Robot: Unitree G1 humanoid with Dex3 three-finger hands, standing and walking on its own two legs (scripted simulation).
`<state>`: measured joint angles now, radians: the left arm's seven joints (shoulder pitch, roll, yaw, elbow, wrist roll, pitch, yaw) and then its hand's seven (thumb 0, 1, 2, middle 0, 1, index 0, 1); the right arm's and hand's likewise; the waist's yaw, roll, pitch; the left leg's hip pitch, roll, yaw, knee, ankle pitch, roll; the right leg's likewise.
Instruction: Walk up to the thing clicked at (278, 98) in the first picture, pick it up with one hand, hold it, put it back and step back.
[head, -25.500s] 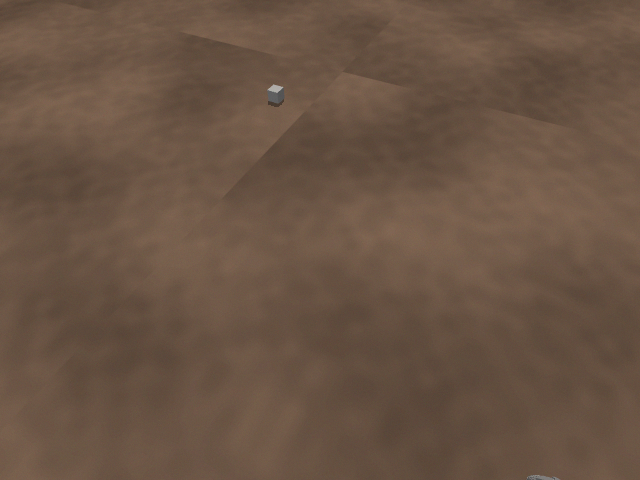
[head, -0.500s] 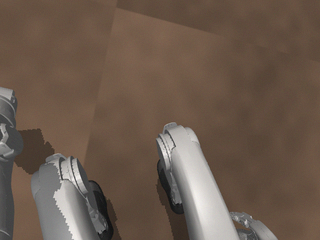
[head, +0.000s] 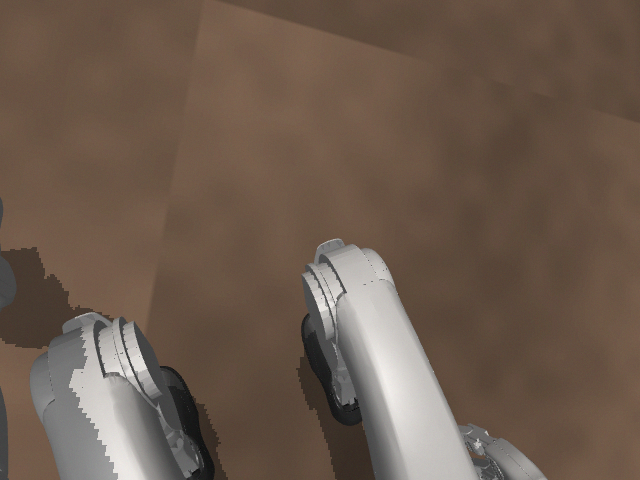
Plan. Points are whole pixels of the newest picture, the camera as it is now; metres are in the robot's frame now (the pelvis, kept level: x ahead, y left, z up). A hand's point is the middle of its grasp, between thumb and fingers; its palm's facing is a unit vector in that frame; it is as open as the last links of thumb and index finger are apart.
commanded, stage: lower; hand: left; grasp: from above
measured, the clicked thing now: out of the picture +0.45 +0.35 -0.20
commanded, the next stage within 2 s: rest in 0.14 s
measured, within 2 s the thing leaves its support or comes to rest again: rests again in 1.12 s
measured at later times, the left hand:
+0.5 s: hand out of the picture +0.46 +0.31 -0.20, palm faces -0.12 -0.42 -0.90, open 6.8 cm
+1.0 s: hand out of the picture +0.46 +0.31 -0.23, palm faces -0.13 -0.41 -0.90, open 6.8 cm
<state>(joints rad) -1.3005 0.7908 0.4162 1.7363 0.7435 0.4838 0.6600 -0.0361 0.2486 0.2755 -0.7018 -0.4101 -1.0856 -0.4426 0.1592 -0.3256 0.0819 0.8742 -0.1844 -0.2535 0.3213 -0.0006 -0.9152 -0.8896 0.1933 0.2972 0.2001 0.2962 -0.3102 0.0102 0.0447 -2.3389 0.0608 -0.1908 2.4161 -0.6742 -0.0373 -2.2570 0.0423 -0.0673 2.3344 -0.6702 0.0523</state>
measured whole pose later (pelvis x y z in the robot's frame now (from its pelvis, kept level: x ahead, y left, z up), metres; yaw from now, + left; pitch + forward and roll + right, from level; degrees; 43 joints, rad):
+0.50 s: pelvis +0.00 +0.00 +0.00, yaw -2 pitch +31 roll -11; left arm -1.31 0.90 0.43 1.78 0.72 0.44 0.73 -0.04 0.24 0.28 -0.71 -0.41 -1.09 -0.44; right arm 0.15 -0.35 0.17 0.84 -0.21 -0.27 0.37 0.00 -0.92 -0.89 0.19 0.30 0.20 0.30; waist -0.38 -0.04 0.16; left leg -2.33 0.06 -0.24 2.45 -0.68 -0.04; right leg -2.23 0.05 -0.11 2.33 -0.66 0.06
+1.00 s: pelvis +0.00 +0.01 +0.00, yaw -4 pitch +29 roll -12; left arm -1.30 0.97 0.39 1.80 0.68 0.40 0.77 -0.03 0.24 0.28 -0.71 -0.40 -1.09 -0.44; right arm 0.13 -0.38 0.26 0.77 -0.21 -0.31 0.40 0.00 -0.92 -0.89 0.19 0.30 0.20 0.30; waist -0.41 -0.10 0.22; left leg -2.32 0.06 -0.28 2.47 -0.69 -0.04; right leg -2.20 0.06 -0.14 2.33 -0.66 0.06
